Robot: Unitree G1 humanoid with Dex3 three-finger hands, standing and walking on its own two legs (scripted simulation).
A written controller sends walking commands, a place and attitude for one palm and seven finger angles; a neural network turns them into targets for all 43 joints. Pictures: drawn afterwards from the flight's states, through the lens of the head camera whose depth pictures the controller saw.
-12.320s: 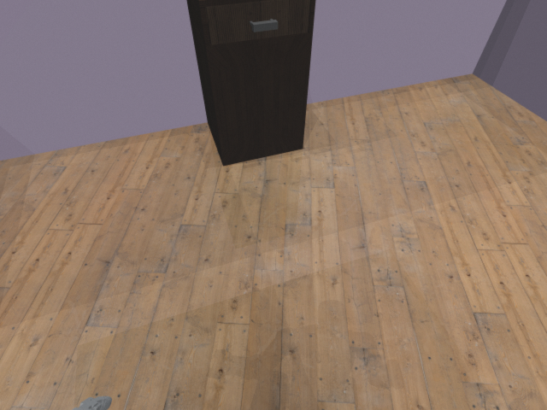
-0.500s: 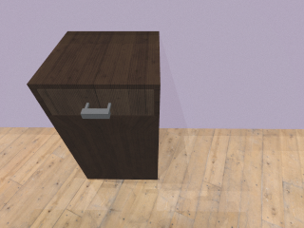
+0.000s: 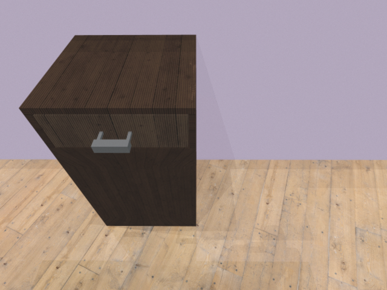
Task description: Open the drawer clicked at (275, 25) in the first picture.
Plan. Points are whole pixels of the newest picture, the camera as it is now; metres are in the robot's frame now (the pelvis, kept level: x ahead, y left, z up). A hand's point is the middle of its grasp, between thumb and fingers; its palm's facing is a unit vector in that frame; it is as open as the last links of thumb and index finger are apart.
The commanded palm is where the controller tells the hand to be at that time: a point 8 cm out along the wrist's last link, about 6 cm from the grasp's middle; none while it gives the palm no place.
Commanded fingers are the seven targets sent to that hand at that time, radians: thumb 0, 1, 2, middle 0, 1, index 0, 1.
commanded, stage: look again from close up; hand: left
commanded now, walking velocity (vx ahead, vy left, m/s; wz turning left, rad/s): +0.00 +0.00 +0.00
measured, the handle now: (113, 140) +0.51 +0.27 -0.04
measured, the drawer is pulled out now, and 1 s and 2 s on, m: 0.00 0.00 0.00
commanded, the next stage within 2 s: shuffle to correct the standing spot in 0.32 s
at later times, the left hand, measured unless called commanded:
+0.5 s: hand out of the picture -0.01 +0.13 -0.17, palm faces +0.05 -0.98 -0.18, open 7.3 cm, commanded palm none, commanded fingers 0.00 0.90 0.90 -0.20 -0.30 -0.20 -0.30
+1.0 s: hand out of the picture -0.01 +0.23 -0.18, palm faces +0.09 -0.97 -0.24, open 7.4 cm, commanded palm none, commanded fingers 0.00 0.90 0.90 -0.20 -0.30 -0.20 -0.30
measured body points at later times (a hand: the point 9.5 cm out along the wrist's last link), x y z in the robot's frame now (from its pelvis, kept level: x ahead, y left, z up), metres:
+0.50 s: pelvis +0.01 -0.02 +0.00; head +0.03 -0.03 +0.45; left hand -0.01 +0.19 -0.16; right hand -0.01 -0.22 -0.17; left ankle -0.05 +0.08 -0.74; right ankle +0.00 -0.09 -0.74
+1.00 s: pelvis -0.03 +0.03 -0.01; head -0.02 +0.03 +0.44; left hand -0.02 +0.28 -0.16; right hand -0.01 -0.20 -0.16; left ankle -0.03 +0.14 -0.74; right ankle -0.02 -0.08 -0.71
